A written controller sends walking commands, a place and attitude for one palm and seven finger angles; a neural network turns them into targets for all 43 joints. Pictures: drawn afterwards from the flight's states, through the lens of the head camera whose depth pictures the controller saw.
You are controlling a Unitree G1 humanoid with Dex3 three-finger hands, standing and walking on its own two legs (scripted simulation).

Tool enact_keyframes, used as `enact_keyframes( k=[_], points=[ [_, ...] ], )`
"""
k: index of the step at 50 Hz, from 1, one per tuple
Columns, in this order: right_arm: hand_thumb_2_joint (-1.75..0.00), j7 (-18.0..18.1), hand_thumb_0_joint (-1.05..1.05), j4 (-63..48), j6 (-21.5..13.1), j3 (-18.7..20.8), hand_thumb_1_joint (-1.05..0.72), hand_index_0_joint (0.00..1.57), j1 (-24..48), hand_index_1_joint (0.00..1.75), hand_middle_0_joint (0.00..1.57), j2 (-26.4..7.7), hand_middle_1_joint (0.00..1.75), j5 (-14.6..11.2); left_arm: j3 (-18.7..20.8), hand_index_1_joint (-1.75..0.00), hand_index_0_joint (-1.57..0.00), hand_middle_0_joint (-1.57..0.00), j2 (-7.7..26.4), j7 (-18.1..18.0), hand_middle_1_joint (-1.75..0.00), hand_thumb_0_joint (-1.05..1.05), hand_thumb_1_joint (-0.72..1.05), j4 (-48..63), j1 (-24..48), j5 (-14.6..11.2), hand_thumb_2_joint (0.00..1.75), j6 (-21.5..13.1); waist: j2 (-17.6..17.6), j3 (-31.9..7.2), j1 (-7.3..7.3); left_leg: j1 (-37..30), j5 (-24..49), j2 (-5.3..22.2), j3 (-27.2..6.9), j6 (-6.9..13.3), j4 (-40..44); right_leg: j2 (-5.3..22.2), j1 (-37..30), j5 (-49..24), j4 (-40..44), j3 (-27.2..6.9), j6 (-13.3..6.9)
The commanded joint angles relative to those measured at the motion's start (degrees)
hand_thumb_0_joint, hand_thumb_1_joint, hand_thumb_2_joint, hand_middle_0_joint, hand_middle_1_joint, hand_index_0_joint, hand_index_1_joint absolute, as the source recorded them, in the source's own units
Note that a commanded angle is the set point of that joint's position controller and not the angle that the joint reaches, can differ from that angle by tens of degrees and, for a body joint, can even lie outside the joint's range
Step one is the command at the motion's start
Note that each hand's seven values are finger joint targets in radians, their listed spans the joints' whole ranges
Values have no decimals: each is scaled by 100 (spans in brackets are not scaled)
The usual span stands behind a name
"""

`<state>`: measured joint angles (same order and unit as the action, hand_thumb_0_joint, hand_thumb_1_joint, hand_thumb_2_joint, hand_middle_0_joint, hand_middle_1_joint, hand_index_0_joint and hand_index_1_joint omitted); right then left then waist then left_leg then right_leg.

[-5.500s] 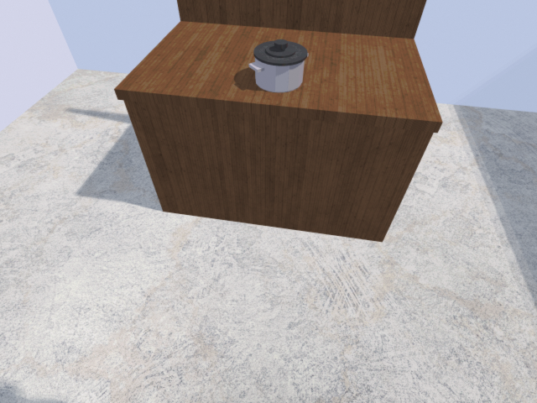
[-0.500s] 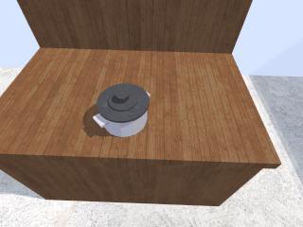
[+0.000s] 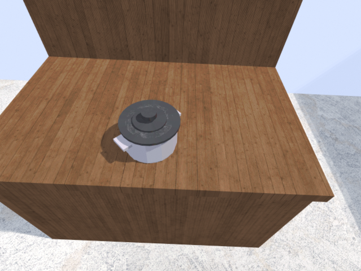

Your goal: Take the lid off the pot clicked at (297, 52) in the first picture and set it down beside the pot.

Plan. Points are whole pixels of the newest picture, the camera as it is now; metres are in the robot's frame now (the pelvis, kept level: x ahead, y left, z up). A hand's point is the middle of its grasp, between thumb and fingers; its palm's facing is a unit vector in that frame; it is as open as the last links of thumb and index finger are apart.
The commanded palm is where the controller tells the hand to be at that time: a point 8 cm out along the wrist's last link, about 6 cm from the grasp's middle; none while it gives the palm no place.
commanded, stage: lift the closed hand beside the body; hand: left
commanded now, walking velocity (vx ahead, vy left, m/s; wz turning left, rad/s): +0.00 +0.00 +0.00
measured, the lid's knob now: (149, 114) +0.51 +0.13 +0.04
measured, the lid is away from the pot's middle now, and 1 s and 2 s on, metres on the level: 0.00 0.00 0.00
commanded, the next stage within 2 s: raise the hand higher, near the body in 0.66 s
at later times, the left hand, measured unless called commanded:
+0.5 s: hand out of the picture +0.10 +0.19 -0.06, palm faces +0.24 -0.94 -0.24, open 3.9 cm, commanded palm +0.06 +0.25 -0.04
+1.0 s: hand out of the picture +0.11 +0.24 -0.01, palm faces +0.29 -0.87 -0.41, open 3.1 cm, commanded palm +0.06 +0.27 +0.02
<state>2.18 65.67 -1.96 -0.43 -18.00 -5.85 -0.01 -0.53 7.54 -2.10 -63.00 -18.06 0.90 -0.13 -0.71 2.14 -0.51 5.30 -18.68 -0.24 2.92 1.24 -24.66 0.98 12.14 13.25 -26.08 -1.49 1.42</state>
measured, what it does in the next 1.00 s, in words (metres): stands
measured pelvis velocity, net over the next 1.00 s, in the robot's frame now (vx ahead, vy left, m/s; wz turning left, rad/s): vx -0.01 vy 0.00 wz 0.06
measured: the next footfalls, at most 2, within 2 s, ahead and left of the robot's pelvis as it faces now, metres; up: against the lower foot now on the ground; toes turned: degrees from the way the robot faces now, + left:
none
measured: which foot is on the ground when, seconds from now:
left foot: down 0.00-1.00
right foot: down 0.00-1.00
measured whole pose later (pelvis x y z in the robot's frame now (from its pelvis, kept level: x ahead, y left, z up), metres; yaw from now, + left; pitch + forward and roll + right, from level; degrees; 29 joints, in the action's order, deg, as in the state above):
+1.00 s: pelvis -0.01 +0.00 -0.01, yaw +4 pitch +1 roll -1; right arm 3.9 37.1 -10.8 1.0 -13.1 -11.1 -0.8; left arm 7.8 14.1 -5.4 6.6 -37.9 0.9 -2.9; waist 2.3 -0.3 -2.4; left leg 12.9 -22.0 -0.8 -0.6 1.1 -34.0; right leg 2.1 17.5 16.9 -33.4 2.0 1.4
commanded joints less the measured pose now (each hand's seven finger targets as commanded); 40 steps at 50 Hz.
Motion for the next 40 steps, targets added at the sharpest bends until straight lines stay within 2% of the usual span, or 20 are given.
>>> enact_keyframes(
  k=[1, 2, 3, 4, 5, 6, 7, 9, 10, 12, 15, 16, 17, 20, 21, 23, 27, 29, 35, 40],
  points=[
    [-90, 32, 0, -50, -48, 85, -90, 20, -563, 30, 20, -507, 30, 6, 76, -30, -20, -20, 478, -53, -30, 0, 90, 103, -476, -29, 90, -93, 101, 280, 32, 388, 1357, 627, -459, 62, 455, 465, -33, -1136, 275, -339, -369],
    [-90, -13, 0, -505, -62, 129, -90, 20, 77, 30, 20, -890, 30, -11, 136, -30, -20, -20, 757, -271, -30, 0, 90, -141, -623, 41, 90, -216, 151, 185, -77, 766, 2616, 693, -256, -111, -523, 682, -192, -3259, -84, -295, -277],
    [-90, -30, 0, -2562, -1132, 75, -90, 20, 323, 30, 20, -1562, 30, -420, -204, -35, -24, -24, 1411, -255, -35, 0, 90, 7296, 3156, -664, 90, -1055, 1122, -2466, -80, -214, 2803, 117, -587, -264, 228, 299, -893, -2392, -423, 78, -352],
    [-90, 214, 0, -2176, -1533, 121, -90, 20, 726, 30, 20, -1168, 30, -431, -22, -40, -29, -29, 1166, -517, -40, 0, 90, 6002, 916, -328, 90, -476, 1804, -2248, -144, -330, 3245, 396, -514, -373, 98, 139, -506, -1315, -439, 196, -463],
    [-90, 94, 0, -2271, -1654, 100, -90, 20, 812, 30, 20, -1092, 30, -570, -674, -44, -33, -33, 229, -652, -44, 0, 90, 5449, -329, -418, 90, 275, 1500, -1409, -73, 104, 2909, 338, -518, -411, 78, 134, -158, -862, -307, 500, -360],
    [-90, 17, 0, -2128, -1791, 71, -90, 20, 630, 30, 20, -1274, 30, -451, -1059, -49, -38, -38, -192, -574, -49, 0, 90, 5558, -57, -363, 90, 352, 796, -791, 74, 253, 2425, 234, -557, -272, 136, 35, -146, -962, -77, 573, -301],
    [-90, -24, 0, -2191, -1881, 67, -90, 20, 669, 30, 20, -1345, 30, -335, -1154, -54, -42, -42, -259, -547, -54, 0, 90, 5165, -179, -206, 90, 286, 175, -333, 197, 409, 2064, 209, -647, -147, 148, -8, 32, -897, -17, 648, -266],
    [-90, -133, 0, -2305, -1727, 256, -90, 20, 639, 30, 20, -1449, 30, -124, -721, -64, -51, -51, -137, -493, -64, 0, 90, 3970, -832, 56, 90, 202, -818, 139, 67, 1001, 1734, 187, -701, -52, 103, -71, 322, -596, -74, 788, -219],
    [-90, -189, 0, -2479, -1645, 346, -90, 20, 758, 30, 20, -1443, 30, -113, -248, -68, -55, -55, 179, -475, -68, 0, 90, 3838, -1388, 75, 90, 115, -824, 101, -117, 1146, 1616, 192, -642, -93, 110, -35, 202, -494, -107, 778, -248],
    [-90, -257, 0, -3018, -1549, 415, -90, 20, 1023, 30, 20, -1359, 30, -81, 258, -78, -64, -64, 587, -360, -78, 0, 90, 4992, -2105, 34, 90, -149, -661, -369, -371, 1201, 1393, 115, -491, -157, 143, 8, -226, -347, -200, 695, -251],
    [-90, -185, 0, -3529, -1328, 414, -90, 20, 1296, 30, 20, -1298, 30, -146, 660, -92, -77, -77, 925, -305, -92, 0, 90, 5466, -1905, -7, 90, -397, -373, 199, -204, 1581, 563, 45, -315, -139, 100, 20, 31, 85, -96, 586, -257],
    [-90, -157, 0, -3714, -1247, 386, -90, 20, 1301, 30, 20, -1292, 30, -175, 538, -97, -82, -82, 837, -275, -97, 0, 90, 5638, -1571, -29, 90, -498, -279, 432, -107, 1701, 245, -13, -260, -118, 55, 7, 277, 302, -58, 529, -245],
    [-90, -117, 0, -3829, -1192, 392, -90, 20, 1259, 30, 20, -1279, 30, -196, 671, -102, -86, -86, 936, -270, -102, 0, 90, 5792, -1380, -63, 90, -606, -232, 385, -79, 1689, 96, -33, -235, -106, 10, -6, 354, 413, -46, 491, -251],
    [-90, -16, 0, -4147, -1129, 349, -90, 20, 1140, 30, 20, -1211, 30, -180, 770, -116, -99, -99, 1089, -272, -116, 0, 90, 6712, -1058, -103, 90, -822, 572, -145, -39, 1450, 38, -81, -181, -99, -110, 0, 289, 343, -70, 411, -266],
    [-90, 17, 0, -4240, -1137, 318, -90, 20, 1146, 30, 20, -1175, 30, -156, 622, -121, -104, -104, 951, -266, -121, 0, 90, 6947, -974, -102, 90, -840, 700, -234, -27, 1430, 79, -103, -185, -90, -134, -9, 292, 270, -90, 406, -268],
    [-90, 74, 0, -4266, -1112, 310, -90, 20, 1028, 30, 20, -1157, 30, -126, 617, -131, -112, -112, 893, -292, -131, 0, 90, 6927, -1142, -114, 90, -797, 480, -503, 5, 1295, 458, -100, -171, -68, -280, -42, 233, -105, -175, 414, -260],
    [-90, 130, 0, -4318, -1047, 289, -90, 20, 1029, 30, 20, -1205, 30, -89, 625, -150, -130, -130, 926, -292, -150, 0, 90, 6961, -1011, -96, 90, -729, 90, -514, 63, 1374, 593, -123, -198, -21, -444, -41, 295, -295, -224, 440, -213],
    [-90, 151, 0, -4330, -1067, 276, -90, 20, 1044, 30, 20, -1183, 30, -74, 832, -150, -130, -130, 1105, -321, -150, 0, 90, 7303, -1217, -103, 90, -698, 487, -856, -58, 1187, 903, -117, -205, -33, -457, -14, 59, -549, -306, 434, -246],
    [-90, 200, 0, -4148, -1042, 268, -90, 20, 1236, 30, 20, -1155, 30, -68, 1147, -150, -130, -130, 1248, -377, -150, 0, 90, 7026, -1640, -65, 90, -525, -3, -623, -111, 1337, 1081, -66, -299, -25, -472, -11, 57, -604, -370, 549, -209],
    [-90, 205, 0, -4065, -1193, 259, -90, 20, 1341, 30, 20, -1086, 30, -67, 1252, -150, -130, -130, 1382, -406, -150, 0, 90, 7670, -1945, -48, 90, -553, 338, -898, -238, 1093, 1505, -27, -331, -18, -453, 38, -133, -795, -438, 556, -210]
  ],
)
